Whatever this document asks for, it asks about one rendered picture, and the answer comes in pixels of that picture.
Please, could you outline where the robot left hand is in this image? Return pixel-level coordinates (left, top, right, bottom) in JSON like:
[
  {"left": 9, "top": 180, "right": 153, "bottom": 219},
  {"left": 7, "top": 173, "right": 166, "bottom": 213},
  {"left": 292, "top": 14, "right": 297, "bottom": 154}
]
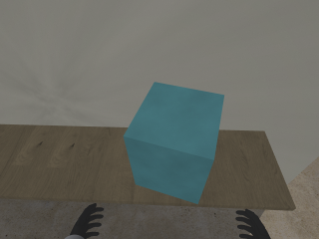
[{"left": 70, "top": 203, "right": 104, "bottom": 239}]

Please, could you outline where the table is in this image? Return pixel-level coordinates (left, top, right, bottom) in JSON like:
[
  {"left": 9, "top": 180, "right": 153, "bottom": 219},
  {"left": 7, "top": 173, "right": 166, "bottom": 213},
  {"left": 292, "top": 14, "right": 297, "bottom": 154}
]
[{"left": 0, "top": 123, "right": 296, "bottom": 211}]

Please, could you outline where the robot right hand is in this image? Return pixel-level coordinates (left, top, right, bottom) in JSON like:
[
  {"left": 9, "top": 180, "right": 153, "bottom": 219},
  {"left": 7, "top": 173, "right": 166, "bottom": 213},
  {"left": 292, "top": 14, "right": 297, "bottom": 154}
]
[{"left": 235, "top": 209, "right": 271, "bottom": 239}]

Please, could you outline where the carton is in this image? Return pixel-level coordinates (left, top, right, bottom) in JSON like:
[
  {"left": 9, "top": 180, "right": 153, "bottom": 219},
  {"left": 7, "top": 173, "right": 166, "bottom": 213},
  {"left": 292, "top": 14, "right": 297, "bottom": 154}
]
[{"left": 124, "top": 82, "right": 224, "bottom": 204}]

